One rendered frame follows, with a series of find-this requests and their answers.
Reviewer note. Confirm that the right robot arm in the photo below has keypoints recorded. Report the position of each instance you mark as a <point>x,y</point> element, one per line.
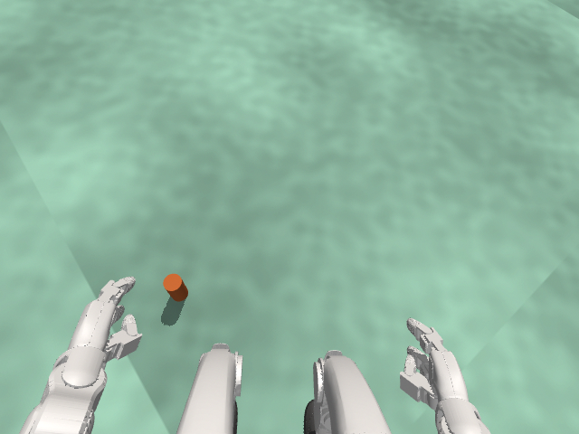
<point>457,416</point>

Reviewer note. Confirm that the left robot hand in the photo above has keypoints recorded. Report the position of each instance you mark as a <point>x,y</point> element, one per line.
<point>98,317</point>

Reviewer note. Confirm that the right robot hand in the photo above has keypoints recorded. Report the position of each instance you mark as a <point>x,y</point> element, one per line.
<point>440,377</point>

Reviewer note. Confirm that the left robot arm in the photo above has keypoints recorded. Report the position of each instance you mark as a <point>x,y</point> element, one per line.
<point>71,395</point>

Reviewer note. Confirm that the can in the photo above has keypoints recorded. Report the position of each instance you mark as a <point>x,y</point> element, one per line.
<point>175,287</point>

